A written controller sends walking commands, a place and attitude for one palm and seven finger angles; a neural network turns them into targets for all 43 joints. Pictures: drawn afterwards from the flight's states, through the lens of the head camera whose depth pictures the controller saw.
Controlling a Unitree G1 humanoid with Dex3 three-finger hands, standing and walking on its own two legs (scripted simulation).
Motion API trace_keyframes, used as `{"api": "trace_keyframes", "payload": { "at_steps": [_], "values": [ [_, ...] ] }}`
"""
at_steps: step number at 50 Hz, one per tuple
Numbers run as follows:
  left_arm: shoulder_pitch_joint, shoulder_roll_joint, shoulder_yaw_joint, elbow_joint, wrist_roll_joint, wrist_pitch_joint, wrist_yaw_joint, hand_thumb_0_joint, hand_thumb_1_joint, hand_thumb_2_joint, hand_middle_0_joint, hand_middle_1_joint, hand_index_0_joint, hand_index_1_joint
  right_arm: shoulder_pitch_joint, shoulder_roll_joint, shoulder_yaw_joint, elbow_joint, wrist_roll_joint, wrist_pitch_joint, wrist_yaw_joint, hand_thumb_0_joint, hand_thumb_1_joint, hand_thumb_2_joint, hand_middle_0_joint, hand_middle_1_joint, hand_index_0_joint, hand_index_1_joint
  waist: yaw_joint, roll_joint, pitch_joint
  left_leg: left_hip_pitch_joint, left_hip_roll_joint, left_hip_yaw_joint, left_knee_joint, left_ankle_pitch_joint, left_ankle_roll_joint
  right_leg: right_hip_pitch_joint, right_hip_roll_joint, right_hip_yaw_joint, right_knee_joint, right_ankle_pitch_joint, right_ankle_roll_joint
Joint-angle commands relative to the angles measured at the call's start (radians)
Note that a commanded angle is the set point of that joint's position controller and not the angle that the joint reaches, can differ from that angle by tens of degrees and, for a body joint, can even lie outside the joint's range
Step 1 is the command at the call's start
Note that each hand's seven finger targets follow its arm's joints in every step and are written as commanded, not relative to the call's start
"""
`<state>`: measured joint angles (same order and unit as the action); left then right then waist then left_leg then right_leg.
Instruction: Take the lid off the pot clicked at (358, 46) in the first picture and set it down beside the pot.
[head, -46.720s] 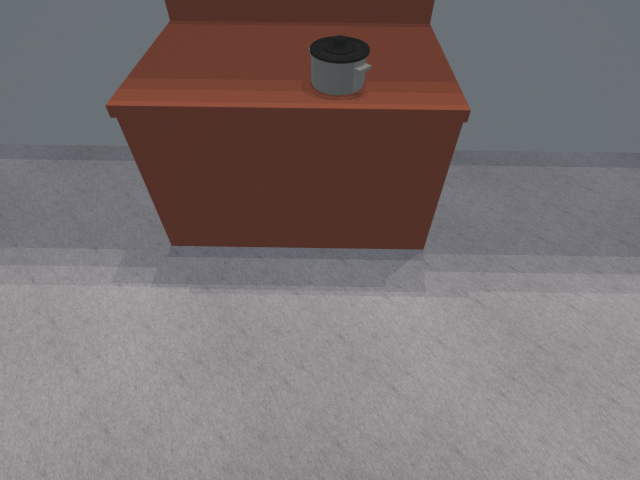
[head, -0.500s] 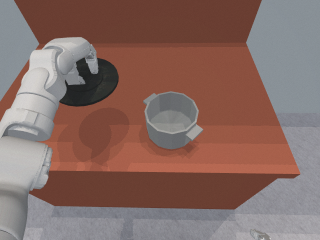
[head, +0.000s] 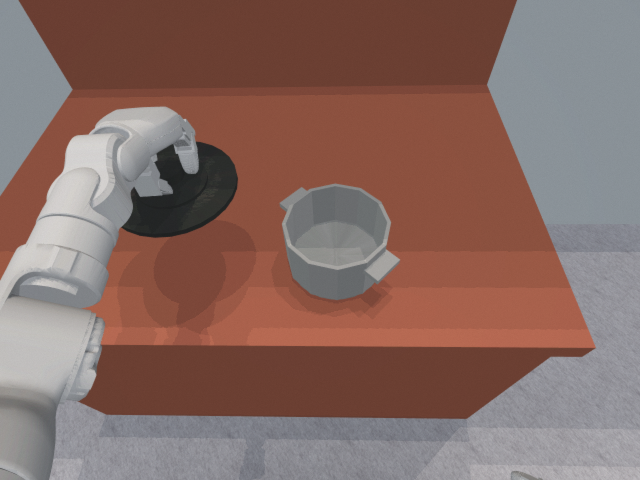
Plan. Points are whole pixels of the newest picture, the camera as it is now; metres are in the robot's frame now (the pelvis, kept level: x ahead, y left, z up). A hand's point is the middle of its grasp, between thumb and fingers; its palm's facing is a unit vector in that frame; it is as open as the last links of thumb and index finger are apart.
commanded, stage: lower the lid onto the table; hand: left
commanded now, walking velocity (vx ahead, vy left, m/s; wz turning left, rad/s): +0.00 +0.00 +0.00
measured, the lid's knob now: (167, 171) +0.49 +0.20 +0.10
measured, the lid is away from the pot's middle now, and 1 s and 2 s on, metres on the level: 0.23 0.24 0.25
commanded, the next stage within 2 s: none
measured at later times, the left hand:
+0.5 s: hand (165, 194) +0.46 +0.20 +0.09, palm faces -0.38 -0.01 -0.93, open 6.9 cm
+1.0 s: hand (167, 209) +0.47 +0.21 +0.05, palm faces -0.42 -0.04 -0.91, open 6.9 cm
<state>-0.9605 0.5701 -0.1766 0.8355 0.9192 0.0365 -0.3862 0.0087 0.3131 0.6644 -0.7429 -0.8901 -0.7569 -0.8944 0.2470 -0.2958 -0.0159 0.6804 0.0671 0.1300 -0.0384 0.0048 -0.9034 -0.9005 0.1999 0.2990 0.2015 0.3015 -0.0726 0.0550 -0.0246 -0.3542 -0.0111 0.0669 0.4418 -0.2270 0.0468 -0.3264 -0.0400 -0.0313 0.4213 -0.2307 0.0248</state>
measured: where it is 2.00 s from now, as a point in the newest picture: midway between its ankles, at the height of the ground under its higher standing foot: outside the picture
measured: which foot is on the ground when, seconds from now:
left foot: down 0.00-1.00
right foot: down 0.00-1.00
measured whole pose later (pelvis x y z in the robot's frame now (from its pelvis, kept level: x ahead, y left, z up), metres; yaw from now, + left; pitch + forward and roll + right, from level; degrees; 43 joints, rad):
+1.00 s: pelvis +0.01 +0.00 +0.00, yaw -1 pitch +11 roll -1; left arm -0.88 0.58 -0.12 0.97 0.95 -0.06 -0.26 0.01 0.32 0.66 -0.74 -0.89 -0.75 -0.89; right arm 0.27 -0.29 -0.02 0.72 0.06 0.14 -0.06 0.00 -0.90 -0.90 0.20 0.30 0.20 0.30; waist -0.10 0.04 -0.04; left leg -0.44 0.01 0.08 0.50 -0.26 0.05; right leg -0.41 -0.02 -0.01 0.46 -0.25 0.02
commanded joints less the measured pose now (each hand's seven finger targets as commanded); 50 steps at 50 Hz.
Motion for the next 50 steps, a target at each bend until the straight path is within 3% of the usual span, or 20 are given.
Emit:
{"api": "trace_keyframes", "payload": {
  "at_steps": [1,4,8,12,16,18,19,23,29,30,32,34,36,39,41,43,44,47,49,50],
  "values": [
    [-0.585,0.315,0.158,-0.273,0.01,-0.027,0.07,0.0,0.746,0.867,-0.937,-1.0,-0.947,-0.994,0.006,-0.135,-0.047,-0.107,-0.006,-0.034,-0.009,0.0,-0.9,-0.9,0.2,0.3,0.2,0.3,-0.008,0.019,-0.495,0.353,0.008,-0.066,0.032,0.423,0.04,0.075,0.043,-0.009,-0.009,0.378,-0.067],
    [-0.548,0.367,0.194,-0.246,-0.002,-0.044,0.081,0.0,0.746,0.867,-0.937,-1.0,-0.947,-0.994,0.014,-0.146,-0.045,-0.102,-0.008,-0.032,-0.016,0.0,-0.9,-0.9,0.2,0.3,0.2,0.3,-0.004,-0.019,-0.481,0.308,0.003,-0.057,0.032,0.404,0.042,0.104,0.032,-0.002,-0.009,0.405,-0.067],
    [-0.51,0.263,0.118,-0.16,0.008,-0.027,0.091,0.0,0.746,0.867,-0.937,-1.0,-0.947,-0.994,0.0,-0.136,-0.04,-0.092,0.002,-0.023,-0.013,0.0,-0.9,-0.9,0.2,0.3,0.2,0.3,-0.013,-0.016,-0.415,0.283,0.011,-0.051,0.025,0.362,0.036,0.047,0.043,-0.014,-0.009,0.361,-0.063],
    [-0.485,0.338,0.181,-0.192,0.011,-0.045,0.1,0.0,0.746,0.867,-0.937,-1.0,-0.947,-0.994,0.0,-0.139,-0.042,-0.102,-0.003,-0.02,-0.016,0.0,-0.9,-0.9,0.2,0.3,0.2,0.3,-0.002,-0.013,-0.48,0.296,0.008,-0.048,0.034,0.395,0.041,0.101,0.038,-0.003,0.001,0.402,-0.064],
    [-0.508,0.234,0.101,-0.21,0.004,-0.054,0.099,0.0,0.746,0.867,-0.937,-1.0,-0.947,-0.994,-0.005,-0.129,-0.048,-0.095,-0.002,-0.015,-0.012,0.0,-0.9,-0.9,0.2,0.3,0.2,0.3,-0.02,0.009,-0.457,0.319,0.012,-0.053,0.045,0.416,0.041,0.036,0.043,-0.009,-0.002,0.381,-0.062],
    [-0.485,0.246,0.109,-0.155,-0.001,-0.048,0.102,0.0,0.746,0.867,-0.937,-1.0,-0.947,-0.994,0.005,-0.137,-0.046,-0.083,0.001,-0.009,-0.014,0.0,-0.9,-0.9,0.2,0.3,0.2,0.3,-0.023,-0.019,-0.422,0.29,0.012,-0.045,0.038,0.348,0.039,0.021,0.046,-0.011,-0.006,0.344,-0.06],
    [-0.51,0.318,0.161,-0.193,-0.009,-0.064,0.106,0.0,0.746,0.867,-0.937,-1.0,-0.947,-0.994,0.017,-0.15,-0.049,-0.08,-0.002,-0.012,-0.016,0.0,-0.9,-0.9,0.2,0.3,0.2,0.3,-0.017,-0.036,-0.429,0.281,0.009,-0.049,0.039,0.346,0.043,0.041,0.036,-0.005,-0.005,0.355,-0.066],
    [-0.506,0.274,0.133,-0.199,0.007,-0.074,0.124,0.0,0.746,0.867,-0.937,-1.0,-0.947,-0.994,0.013,-0.132,-0.046,-0.083,-0.002,-0.01,-0.021,0.0,-0.9,-0.9,0.2,0.3,0.2,0.3,-0.018,-0.002,-0.474,0.311,0.012,-0.054,0.045,0.401,0.04,0.041,0.045,-0.008,0.006,0.379,-0.063],
    [-0.451,0.348,0.192,-0.121,0.013,-0.079,0.157,0.0,0.746,0.867,-0.937,-1.0,-0.947,-0.994,0.031,-0.151,-0.047,-0.069,-0.005,-0.008,-0.018,0.0,-0.9,-0.9,0.2,0.3,0.2,0.3,-0.009,-0.031,-0.433,0.243,0.012,-0.045,0.044,0.353,0.036,0.044,0.038,-0.004,0.011,0.367,-0.068],
    [-0.463,0.267,0.124,-0.1,0.018,-0.07,0.16,0.0,0.746,0.867,-0.937,-1.0,-0.947,-0.994,0.022,-0.141,-0.043,-0.071,-0.002,-0.005,-0.016,0.0,-0.9,-0.9,0.2,0.3,0.2,0.3,-0.021,0.004,-0.42,0.248,0.014,-0.042,0.038,0.356,0.032,0.018,0.045,-0.009,0.016,0.351,-0.066],
    [-0.499,0.257,0.117,-0.136,0.022,-0.066,0.165,0.0,0.746,0.867,-0.937,-1.0,-0.947,-0.994,0.031,-0.138,-0.051,-0.066,-0.004,-0.008,-0.014,0.0,-0.9,-0.9,0.2,0.3,0.2,0.3,-0.025,0.017,-0.446,0.275,0.018,-0.046,0.05,0.359,0.033,0.007,0.047,-0.01,0.015,0.344,-0.066],
    [-0.521,0.324,0.167,-0.197,0.024,-0.083,0.171,0.0,0.746,0.867,-0.937,-1.0,-0.947,-0.994,0.038,-0.146,-0.055,-0.073,-0.01,-0.012,-0.017,0.0,-0.9,-0.9,0.2,0.3,0.2,0.3,-0.018,0.033,-0.497,0.304,0.014,-0.051,0.063,0.398,0.037,0.019,0.042,-0.003,0.019,0.371,-0.071],
    [-0.495,0.289,0.156,-0.19,0.019,-0.086,0.171,0.0,0.746,0.867,-0.937,-1.0,-0.947,-0.994,0.043,-0.134,-0.057,-0.074,-0.011,-0.011,-0.018,0.0,-0.9,-0.9,0.2,0.3,0.2,0.3,-0.021,0.032,-0.54,0.334,0.016,-0.055,0.071,0.451,0.04,0.03,0.048,-0.003,0.021,0.397,-0.064],
    [-0.44,0.319,0.175,-0.098,0.009,-0.089,0.167,0.0,0.746,0.867,-0.937,-1.0,-0.947,-0.994,0.065,-0.153,-0.057,-0.054,-0.01,-0.009,-0.021,0.0,-0.9,-0.9,0.2,0.3,0.2,0.3,-0.027,-0.032,-0.465,0.264,0.013,-0.043,0.07,0.384,0.041,0.016,0.045,-0.003,0.017,0.38,-0.064],
    [-0.447,0.283,0.141,-0.055,0.017,-0.079,0.17,0.0,0.746,0.867,-0.937,-1.0,-0.947,-0.994,0.06,-0.148,-0.051,-0.051,-0.003,-0.002,-0.024,0.0,-0.9,-0.9,0.2,0.3,0.2,0.3,-0.031,-0.035,-0.429,0.23,0.013,-0.039,0.059,0.344,0.039,0.0,0.051,-0.009,0.017,0.357,-0.063],
    [-0.486,0.272,0.129,-0.115,0.022,-0.087,0.173,0.0,0.746,0.867,-0.937,-1.0,-0.947,-0.994,0.066,-0.144,-0.057,-0.05,-0.005,-0.008,-0.023,0.0,-0.9,-0.9,0.2,0.3,0.2,0.3,-0.033,0.015,-0.465,0.269,0.014,-0.039,0.067,0.366,0.04,-0.011,0.052,-0.005,0.017,0.36,-0.065],
    [-0.488,0.332,0.171,-0.126,0.027,-0.102,0.177,0.0,0.746,0.867,-0.937,-1.0,-0.947,-0.994,0.074,-0.153,-0.06,-0.046,-0.011,-0.011,-0.025,0.0,-0.9,-0.9,0.2,0.3,0.2,0.3,-0.029,0.015,-0.478,0.271,0.012,-0.041,0.078,0.387,0.041,-0.004,0.046,0.003,0.019,0.375,-0.068],
    [-0.433,0.296,0.154,-0.052,0.024,-0.104,0.18,0.0,0.746,0.867,-0.937,-1.0,-0.947,-0.994,0.088,-0.147,-0.058,-0.04,-0.007,-0.01,-0.03,0.0,-0.9,-0.9,0.2,0.3,0.2,0.3,-0.035,0.009,-0.451,0.251,0.017,-0.038,0.078,0.374,0.039,-0.015,0.054,-0.006,0.025,0.362,-0.065],
    [-0.49,0.357,0.192,-0.138,0.023,-0.125,0.184,0.0,0.746,0.867,-0.937,-1.0,-0.947,-0.994,0.091,-0.156,-0.062,-0.041,-0.013,-0.011,-0.031,0.0,-0.9,-0.9,0.2,0.3,0.2,0.3,-0.03,0.038,-0.5,0.287,0.017,-0.045,0.085,0.421,0.04,-0.013,0.047,0.0,0.031,0.386,-0.069],
    [-0.506,0.335,0.178,-0.17,0.028,-0.127,0.191,0.0,0.746,0.867,-0.937,-1.0,-0.947,-0.994,0.09,-0.146,-0.063,-0.05,-0.013,-0.01,-0.028,0.0,-0.9,-0.9,0.2,0.3,0.2,0.3,-0.032,0.075,-0.538,0.322,0.021,-0.054,0.083,0.466,0.036,-0.013,0.053,-0.003,0.035,0.386,-0.067]
  ]
}}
